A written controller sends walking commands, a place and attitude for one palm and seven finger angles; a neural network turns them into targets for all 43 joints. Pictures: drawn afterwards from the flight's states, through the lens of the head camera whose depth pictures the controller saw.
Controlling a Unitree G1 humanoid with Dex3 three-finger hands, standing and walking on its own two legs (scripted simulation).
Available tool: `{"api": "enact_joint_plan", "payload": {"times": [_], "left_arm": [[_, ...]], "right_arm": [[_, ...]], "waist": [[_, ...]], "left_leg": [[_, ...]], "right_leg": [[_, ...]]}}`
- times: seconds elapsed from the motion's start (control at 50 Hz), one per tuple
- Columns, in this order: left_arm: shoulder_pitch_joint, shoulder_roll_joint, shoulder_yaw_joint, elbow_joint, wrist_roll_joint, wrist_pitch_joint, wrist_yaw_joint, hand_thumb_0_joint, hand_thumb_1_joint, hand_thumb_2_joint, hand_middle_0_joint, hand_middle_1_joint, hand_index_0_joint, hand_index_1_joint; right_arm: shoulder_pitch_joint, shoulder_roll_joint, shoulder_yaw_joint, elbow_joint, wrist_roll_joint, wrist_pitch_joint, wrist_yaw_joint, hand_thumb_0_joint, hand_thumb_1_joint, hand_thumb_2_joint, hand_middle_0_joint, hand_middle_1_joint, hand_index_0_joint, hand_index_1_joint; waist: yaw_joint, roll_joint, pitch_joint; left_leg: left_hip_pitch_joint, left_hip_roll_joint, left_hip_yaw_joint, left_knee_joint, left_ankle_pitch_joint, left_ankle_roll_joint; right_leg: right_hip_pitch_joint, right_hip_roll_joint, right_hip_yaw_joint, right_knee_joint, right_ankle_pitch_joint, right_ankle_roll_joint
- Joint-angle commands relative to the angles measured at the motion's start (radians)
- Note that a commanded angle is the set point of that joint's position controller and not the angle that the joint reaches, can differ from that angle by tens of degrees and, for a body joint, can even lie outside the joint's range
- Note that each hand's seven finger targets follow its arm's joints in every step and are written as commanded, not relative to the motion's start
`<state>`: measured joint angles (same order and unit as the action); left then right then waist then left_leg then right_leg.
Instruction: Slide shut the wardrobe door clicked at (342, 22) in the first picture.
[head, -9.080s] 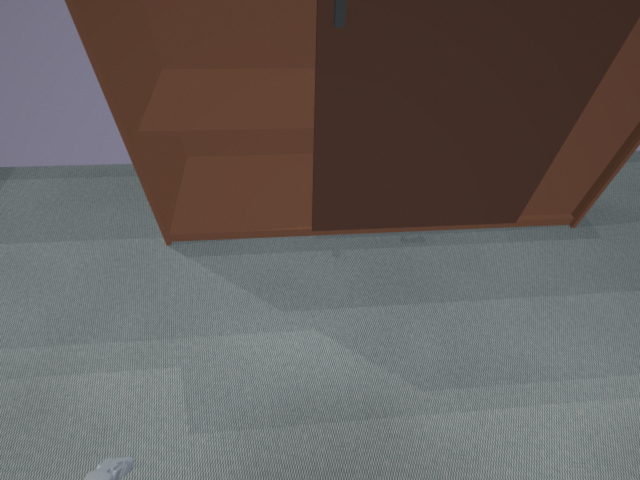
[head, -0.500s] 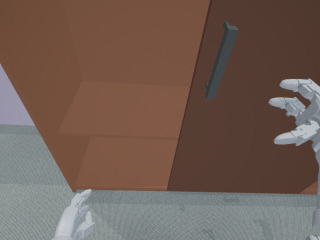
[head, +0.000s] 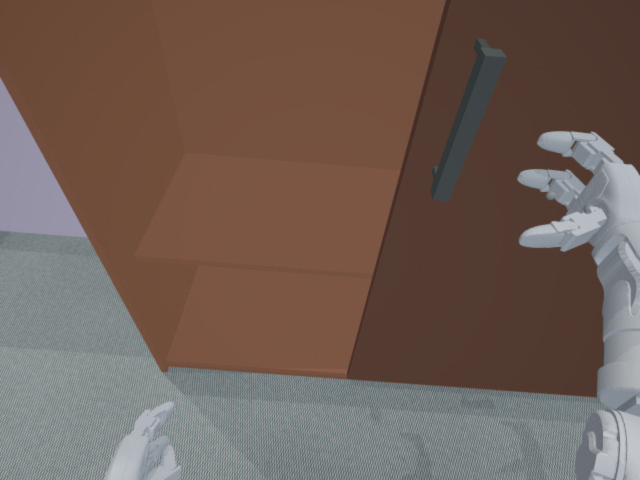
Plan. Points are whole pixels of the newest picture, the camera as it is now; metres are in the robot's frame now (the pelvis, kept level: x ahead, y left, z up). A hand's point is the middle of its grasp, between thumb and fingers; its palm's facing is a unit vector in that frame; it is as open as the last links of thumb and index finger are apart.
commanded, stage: move the hooked fingers beside the handle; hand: right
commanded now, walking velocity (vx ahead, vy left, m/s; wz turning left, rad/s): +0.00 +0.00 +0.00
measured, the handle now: (458, 126) +0.54 -0.15 +0.20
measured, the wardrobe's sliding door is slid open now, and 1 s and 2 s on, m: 0.58 0.58 0.58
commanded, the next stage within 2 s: feel for the door with the fingertips in 1.38 s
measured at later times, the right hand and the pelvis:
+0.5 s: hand (519, 158) +0.47 -0.21 +0.20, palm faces +0.01 +1.00 +0.01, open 14.0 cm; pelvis +0.01 -0.01 +0.00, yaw +1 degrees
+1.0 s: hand (507, 152) +0.50 -0.21 +0.20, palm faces +0.03 +1.00 +0.00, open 13.8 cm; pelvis +0.01 -0.02 +0.00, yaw +1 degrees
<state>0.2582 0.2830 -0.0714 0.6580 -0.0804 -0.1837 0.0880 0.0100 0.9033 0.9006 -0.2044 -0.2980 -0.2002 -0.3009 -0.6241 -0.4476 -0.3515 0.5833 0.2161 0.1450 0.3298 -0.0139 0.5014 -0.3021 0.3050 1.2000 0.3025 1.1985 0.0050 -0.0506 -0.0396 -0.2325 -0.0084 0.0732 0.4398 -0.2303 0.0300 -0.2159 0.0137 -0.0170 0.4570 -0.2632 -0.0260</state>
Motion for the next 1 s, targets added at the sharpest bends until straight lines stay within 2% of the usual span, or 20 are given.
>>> {"api": "enact_joint_plan", "payload": {"times": [0.0, 0.06, 0.14, 0.2, 0.28, 0.32, 0.34, 0.38, 0.42, 0.5, 0.54, 0.58, 0.64, 0.7, 0.76, 0.82, 0.9, 0.92, 0.94, 0.98], "left_arm": [[-0.046, 0.123, 0.057, -0.132, -0.002, -0.038, 0.011, 0.000, 0.900, 0.900, -0.200, -0.300, -0.200, -0.300], [-0.017, 0.129, 0.059, -0.115, 0.000, -0.034, 0.014, 0.000, 0.900, 0.900, -0.200, -0.300, -0.200, -0.300], [0.017, 0.135, 0.065, -0.104, 0.004, -0.033, 0.011, 0.000, 0.900, 0.900, -0.200, -0.300, -0.200, -0.300], [0.052, 0.144, 0.070, -0.086, 0.009, -0.024, 0.008, 0.000, 0.900, 0.900, -0.200, -0.300, -0.200, -0.300], [0.086, 0.151, 0.076, -0.073, 0.009, -0.022, 0.006, 0.000, 0.900, 0.900, -0.200, -0.300, -0.200, -0.300], [0.104, 0.156, 0.082, -0.068, 0.014, -0.016, 0.003, 0.000, 0.900, 0.900, -0.200, -0.300, -0.200, -0.300], [0.109, 0.152, 0.083, -0.062, 0.015, -0.017, 0.002, 0.000, 0.900, 0.900, -0.200, -0.300, -0.200, -0.300], [0.127, 0.155, 0.087, -0.056, 0.019, -0.017, -0.001, 0.000, 0.900, 0.900, -0.200, -0.300, -0.200, -0.300], [0.144, 0.162, 0.091, -0.044, 0.023, -0.009, -0.004, 0.000, 0.900, 0.900, -0.200, -0.300, -0.200, -0.300], [0.185, 0.174, 0.092, -0.021, 0.027, 0.008, -0.005, 0.000, 0.900, 0.900, -0.200, -0.300, -0.200, -0.300], [0.194, 0.169, 0.091, -0.022, 0.030, 0.008, -0.005, 0.000, 0.900, 0.900, -0.200, -0.300, -0.200, -0.300], [0.215, 0.172, 0.096, -0.017, 0.034, 0.006, -0.006, 0.000, 0.900, 0.900, -0.200, -0.300, -0.200, -0.300], [0.225, 0.168, 0.102, -0.018, 0.040, 0.007, -0.013, 0.000, 0.900, 0.900, -0.200, -0.300, -0.200, -0.300], [0.225, 0.167, 0.107, -0.015, 0.039, 0.012, -0.017, 0.000, 0.900, 0.900, -0.200, -0.300, -0.200, -0.300], [0.230, 0.175, 0.101, 0.007, 0.034, 0.018, -0.014, 0.000, 0.900, 0.900, -0.200, -0.300, -0.200, -0.300], [0.234, 0.171, 0.103, -0.004, 0.040, 0.018, -0.017, 0.000, 0.900, 0.900, -0.200, -0.300, -0.200, -0.300], [0.241, 0.166, 0.104, 0.004, 0.042, 0.020, -0.019, 0.000, 0.900, 0.900, -0.200, -0.300, -0.200, -0.300], [0.239, 0.170, 0.104, 0.005, 0.039, 0.020, -0.018, 0.000, 0.900, 0.900, -0.200, -0.300, -0.200, -0.300], [0.240, 0.174, 0.102, 0.004, 0.041, 0.019, -0.018, 0.000, 0.900, 0.900, -0.200, -0.300, -0.200, -0.300], [0.230, 0.164, 0.102, -0.004, 0.039, 0.016, -0.020, 0.000, 0.900, 0.900, -0.200, -0.300, -0.200, -0.300]], "right_arm": [[-0.529, -0.299, -0.053, -0.165, 0.000, -0.093, -0.027, 0.000, 0.500, -0.300, 0.300, 1.200, 0.300, 1.200], [-0.571, -0.320, -0.063, -0.060, -0.007, -0.106, -0.029, 0.000, 0.500, -0.300, 0.300, 1.200, 0.300, 1.200], [-0.661, -0.311, -0.035, -0.012, -0.020, -0.147, -0.021, 0.000, 0.500, -0.300, 0.300, 1.200, 0.300, 1.200], [-0.657, -0.351, -0.066, 0.074, -0.025, -0.167, -0.019, 0.000, 0.500, -0.300, 0.300, 1.200, 0.300, 1.200], [-0.736, -0.322, -0.029, 0.134, -0.035, -0.193, -0.013, 0.000, 0.500, -0.300, 0.300, 1.200, 0.300, 1.200], [-0.754, -0.350, -0.050, 0.132, -0.042, -0.212, -0.024, 0.000, 0.500, -0.300, 0.300, 1.200, 0.300, 1.200], [-0.780, -0.309, -0.017, 0.133, -0.043, -0.220, -0.024, 0.000, 0.500, -0.300, 0.300, 1.200, 0.300, 1.200], [-0.783, -0.317, -0.032, 0.142, -0.046, -0.231, -0.031, 0.000, 0.500, -0.300, 0.300, 1.200, 0.300, 1.200], [-0.746, -0.354, -0.075, 0.204, -0.047, -0.232, -0.042, 0.000, 0.500, -0.300, 0.300, 1.200, 0.300, 1.200], [-0.825, -0.385, -0.069, 0.319, -0.084, -0.242, -0.061, 0.000, 0.500, -0.300, 0.300, 1.200, 0.300, 1.200], [-0.919, -0.372, -0.036, 0.307, -0.105, -0.266, -0.067, 0.000, 0.500, -0.300, 0.300, 1.200, 0.300, 1.200], [-0.936, -0.400, -0.060, 0.308, -0.109, -0.298, -0.070, 0.000, 0.500, -0.300, 0.300, 1.200, 0.300, 1.200], [-0.925, -0.359, -0.053, 0.264, -0.093, -0.329, -0.061, 0.000, 0.500, -0.300, 0.300, 1.200, 0.300, 1.200], [-0.874, -0.321, -0.040, 0.244, -0.074, -0.322, -0.057, 0.000, 0.500, -0.300, 0.300, 1.200, 0.300, 1.200], [-0.894, -0.325, -0.042, 0.355, -0.078, -0.290, -0.068, 0.000, 0.500, -0.300, 0.300, 1.200, 0.300, 1.200], [-0.908, -0.339, -0.042, 0.307, -0.108, -0.300, -0.086, 0.000, 0.500, -0.300, 0.300, 1.200, 0.300, 1.200], [-0.908, -0.259, 0.004, 0.337, -0.088, -0.302, -0.090, 0.000, 0.500, -0.300, 0.300, 1.200, 0.300, 1.200], [-0.902, -0.278, -0.019, 0.355, -0.084, -0.299, -0.089, 0.000, 0.500, -0.300, 0.300, 1.200, 0.300, 1.200], [-0.925, -0.302, -0.030, 0.349, -0.087, -0.302, -0.088, 0.000, 0.500, -0.300, 0.300, 1.200, 0.300, 1.200], [-0.939, -0.263, 0.008, 0.310, -0.099, -0.313, -0.085, 0.000, 0.500, -0.300, 0.300, 1.200, 0.300, 1.200]], "waist": [[0.020, -0.001, -0.265], [0.034, 0.034, -0.258], [0.048, 0.001, -0.299], [0.045, 0.006, -0.294], [0.070, 0.004, -0.292], [0.067, 0.000, -0.329], [0.076, -0.034, -0.336], [0.073, -0.032, -0.356], [0.067, 0.032, -0.340], [0.090, 0.046, -0.265], [0.115, -0.026, -0.289], [0.110, -0.026, -0.353], [0.100, -0.075, -0.445], [0.099, -0.037, -0.415], [0.117, 0.022, -0.279], [0.108, -0.062, -0.346], [0.126, 0.016, -0.334], [0.124, 0.030, -0.323], [0.123, 0.025, -0.332], [0.125, -0.037, -0.359]], "left_leg": [[0.083, 0.012, -0.047, -0.044, 0.282, 0.003], [0.067, 0.011, -0.052, -0.048, 0.267, -0.003], [0.068, 0.012, -0.056, -0.040, 0.299, -0.001], [0.074, 0.012, -0.057, -0.038, 0.314, 0.002], [0.036, 0.008, -0.055, -0.034, 0.297, -0.002], [0.050, 0.007, -0.056, -0.026, 0.326, -0.001], [0.032, 0.006, -0.054, -0.026, 0.328, 0.000], [0.031, 0.002, -0.052, -0.022, 0.333, 0.001], [0.050, 0.001, -0.053, -0.020, 0.356, -0.002], [0.007, 0.005, -0.053, -0.024, 0.297, -0.004], [-0.022, 0.003, -0.059, -0.022, 0.279, -0.006], [-0.016, -0.002, -0.058, -0.012, 0.287, -0.002], [-0.003, -0.007, -0.055, 0.002, 0.352, -0.001], [-0.016, -0.011, -0.046, -0.005, 0.361, -0.001], [-0.058, -0.013, -0.043, -0.020, 0.285, -0.006], [-0.051, -0.007, -0.046, -0.005, 0.295, 0.000], [-0.064, -0.012, -0.042, -0.009, 0.291, -0.003], [-0.062, -0.013, -0.045, -0.009, 0.287, -0.005], [-0.052, -0.011, -0.047, -0.006, 0.291, -0.006], [-0.070, -0.008, -0.046, 0.002, 0.294, -0.003]], "right_leg": [[0.097, -0.010, 0.046, -0.034, 0.270, -0.014], [0.077, -0.011, 0.044, -0.035, 0.242, -0.016], [0.091, -0.011, 0.041, -0.026, 0.270, -0.017], [0.069, -0.012, 0.036, -0.018, 0.283, -0.017], [0.068, -0.014, 0.039, -0.018, 0.269, -0.017], [0.081, -0.017, 0.040, -0.010, 0.308, -0.016], [0.104, -0.018, 0.041, -0.009, 0.324, -0.012], [0.118, -0.020, 0.047, -0.006, 0.349, -0.008], [0.079, -0.023, 0.039, -0.004, 0.353, -0.014], [0.002, -0.022, 0.031, -0.006, 0.271, -0.017], [0.023, -0.019, 0.031, -0.004, 0.259, -0.014], [0.061, -0.025, 0.047, 0.006, 0.297, -0.009], [0.143, -0.032, 0.052, 0.021, 0.416, 0.002], [0.153, -0.042, 0.053, 0.026, 0.465, 0.004], [0.047, -0.036, 0.048, 0.002, 0.312, -0.008], [0.085, -0.032, 0.049, 0.011, 0.348, -0.002], [0.083, -0.038, 0.051, 0.019, 0.343, -0.005], [0.067, -0.036, 0.048, 0.017, 0.320, -0.008], [0.058, -0.033, 0.049, 0.015, 0.312, -0.008], [0.100, -0.033, 0.054, 0.022, 0.344, -0.002]]}}
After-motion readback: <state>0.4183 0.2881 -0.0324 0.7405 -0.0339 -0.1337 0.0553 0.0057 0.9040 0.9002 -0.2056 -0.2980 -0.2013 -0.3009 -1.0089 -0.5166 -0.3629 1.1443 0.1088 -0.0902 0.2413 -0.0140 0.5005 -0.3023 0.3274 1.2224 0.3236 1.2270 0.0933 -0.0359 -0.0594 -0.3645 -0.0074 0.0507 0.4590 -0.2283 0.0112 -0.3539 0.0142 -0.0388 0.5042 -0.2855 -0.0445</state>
